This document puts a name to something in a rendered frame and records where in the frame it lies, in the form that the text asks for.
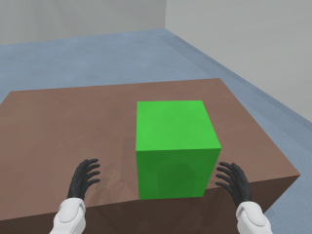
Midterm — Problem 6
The right robot hand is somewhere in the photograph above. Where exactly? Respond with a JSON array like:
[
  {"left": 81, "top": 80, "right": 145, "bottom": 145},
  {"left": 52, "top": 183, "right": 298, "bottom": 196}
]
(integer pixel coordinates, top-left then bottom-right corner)
[{"left": 215, "top": 162, "right": 254, "bottom": 208}]

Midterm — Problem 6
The right robot forearm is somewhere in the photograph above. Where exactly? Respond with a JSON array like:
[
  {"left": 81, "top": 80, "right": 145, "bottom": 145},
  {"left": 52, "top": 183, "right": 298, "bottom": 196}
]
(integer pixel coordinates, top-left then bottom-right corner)
[{"left": 236, "top": 201, "right": 273, "bottom": 234}]

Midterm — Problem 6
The carton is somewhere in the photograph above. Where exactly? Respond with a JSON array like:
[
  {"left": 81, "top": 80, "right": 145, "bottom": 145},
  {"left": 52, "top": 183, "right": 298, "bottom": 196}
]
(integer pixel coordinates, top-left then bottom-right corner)
[{"left": 136, "top": 100, "right": 221, "bottom": 200}]

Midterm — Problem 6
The pedestal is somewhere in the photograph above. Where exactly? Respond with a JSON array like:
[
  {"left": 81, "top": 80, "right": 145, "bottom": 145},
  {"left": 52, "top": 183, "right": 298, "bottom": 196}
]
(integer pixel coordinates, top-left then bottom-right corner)
[{"left": 0, "top": 78, "right": 300, "bottom": 234}]

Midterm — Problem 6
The left robot hand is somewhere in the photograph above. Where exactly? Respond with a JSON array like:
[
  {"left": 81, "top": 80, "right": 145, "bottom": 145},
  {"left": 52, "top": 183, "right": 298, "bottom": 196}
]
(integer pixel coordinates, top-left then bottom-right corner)
[{"left": 66, "top": 159, "right": 100, "bottom": 201}]

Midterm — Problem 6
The left robot forearm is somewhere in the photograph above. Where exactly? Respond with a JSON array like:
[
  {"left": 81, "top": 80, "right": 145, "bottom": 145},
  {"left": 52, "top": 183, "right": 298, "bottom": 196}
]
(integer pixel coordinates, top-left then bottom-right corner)
[{"left": 50, "top": 198, "right": 86, "bottom": 234}]

